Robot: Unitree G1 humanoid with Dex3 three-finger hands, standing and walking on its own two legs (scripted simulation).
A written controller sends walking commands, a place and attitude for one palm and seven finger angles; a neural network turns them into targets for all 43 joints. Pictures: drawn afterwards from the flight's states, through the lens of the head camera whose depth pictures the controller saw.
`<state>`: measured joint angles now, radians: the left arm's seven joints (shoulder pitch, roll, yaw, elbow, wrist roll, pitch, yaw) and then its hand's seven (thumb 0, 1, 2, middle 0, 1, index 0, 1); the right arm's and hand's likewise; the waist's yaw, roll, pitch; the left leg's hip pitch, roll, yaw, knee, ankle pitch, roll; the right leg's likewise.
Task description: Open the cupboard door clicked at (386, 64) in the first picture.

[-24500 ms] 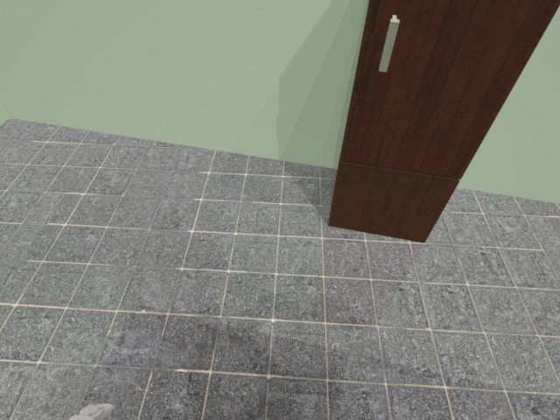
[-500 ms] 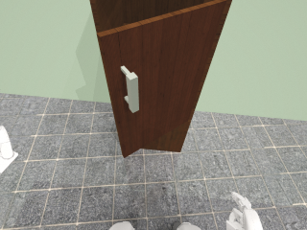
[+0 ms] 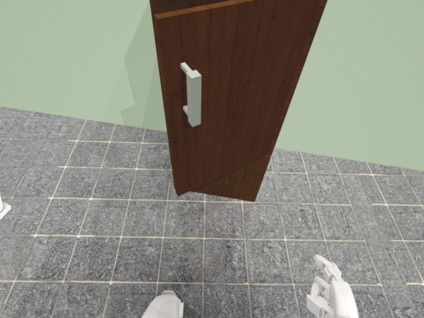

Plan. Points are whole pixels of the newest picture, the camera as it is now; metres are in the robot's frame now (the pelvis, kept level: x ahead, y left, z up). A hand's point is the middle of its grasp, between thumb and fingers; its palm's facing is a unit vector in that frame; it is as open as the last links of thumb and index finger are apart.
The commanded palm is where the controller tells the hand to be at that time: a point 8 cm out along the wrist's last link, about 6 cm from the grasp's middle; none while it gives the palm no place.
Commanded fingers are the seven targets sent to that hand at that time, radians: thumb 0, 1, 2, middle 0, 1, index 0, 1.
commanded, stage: stop stepping back and stand still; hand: left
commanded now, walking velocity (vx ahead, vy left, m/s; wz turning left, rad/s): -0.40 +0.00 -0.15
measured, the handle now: (189, 95) +0.52 +0.09 +0.12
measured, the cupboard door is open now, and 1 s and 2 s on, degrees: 40 40 40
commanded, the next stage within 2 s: let the arm hang, fingers relaxed in 0.80 s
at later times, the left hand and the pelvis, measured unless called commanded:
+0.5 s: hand out of the picture +0.11 +0.26 +0.19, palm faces +0.39 -0.77 -0.50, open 7.4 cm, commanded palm +0.06 +0.30 +0.21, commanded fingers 0.00 0.90 0.90 -0.20 -0.30 -0.20 -0.30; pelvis -0.10 +0.00 +0.03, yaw -3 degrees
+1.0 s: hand (17, 313) +0.11 +0.27 +0.07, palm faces +0.19 -0.84 -0.51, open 7.4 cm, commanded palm none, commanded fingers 0.00 0.90 0.90 -0.20 -0.30 -0.20 -0.30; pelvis -0.12 +0.01 +0.02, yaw -2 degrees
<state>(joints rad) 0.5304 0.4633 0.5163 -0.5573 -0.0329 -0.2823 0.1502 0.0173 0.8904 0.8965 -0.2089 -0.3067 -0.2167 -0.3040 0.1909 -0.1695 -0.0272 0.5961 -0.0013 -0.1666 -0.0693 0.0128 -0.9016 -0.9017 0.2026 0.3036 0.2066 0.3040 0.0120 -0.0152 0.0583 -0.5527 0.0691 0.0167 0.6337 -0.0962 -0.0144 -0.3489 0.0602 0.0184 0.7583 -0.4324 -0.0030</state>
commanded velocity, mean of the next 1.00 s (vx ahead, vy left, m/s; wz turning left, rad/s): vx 0.09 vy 0.02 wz -0.01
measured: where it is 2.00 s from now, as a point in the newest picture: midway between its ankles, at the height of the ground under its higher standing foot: outside the picture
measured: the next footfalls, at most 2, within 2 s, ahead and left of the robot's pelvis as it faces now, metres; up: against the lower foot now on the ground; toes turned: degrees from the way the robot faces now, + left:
left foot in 0.26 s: -0.05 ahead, +0.11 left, +0.00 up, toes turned +1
right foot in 0.50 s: -0.06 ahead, -0.07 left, +0.00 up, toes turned -6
